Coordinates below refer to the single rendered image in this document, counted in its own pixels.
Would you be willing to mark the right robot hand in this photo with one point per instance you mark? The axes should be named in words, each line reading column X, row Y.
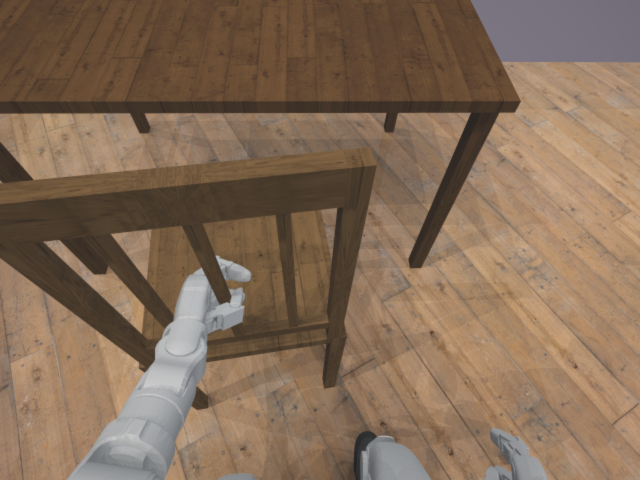
column 516, row 452

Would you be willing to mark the chair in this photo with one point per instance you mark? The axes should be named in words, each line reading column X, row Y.
column 263, row 214

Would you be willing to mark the right robot shin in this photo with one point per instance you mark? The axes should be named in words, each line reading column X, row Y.
column 381, row 439

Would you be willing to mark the left robot hand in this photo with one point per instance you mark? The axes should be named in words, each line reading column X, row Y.
column 196, row 298

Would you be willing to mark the robot right thigh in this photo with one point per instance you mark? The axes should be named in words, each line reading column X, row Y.
column 390, row 461

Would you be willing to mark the table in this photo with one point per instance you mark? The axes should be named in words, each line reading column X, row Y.
column 255, row 56

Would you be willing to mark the left robot forearm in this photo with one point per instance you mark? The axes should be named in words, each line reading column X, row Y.
column 143, row 435

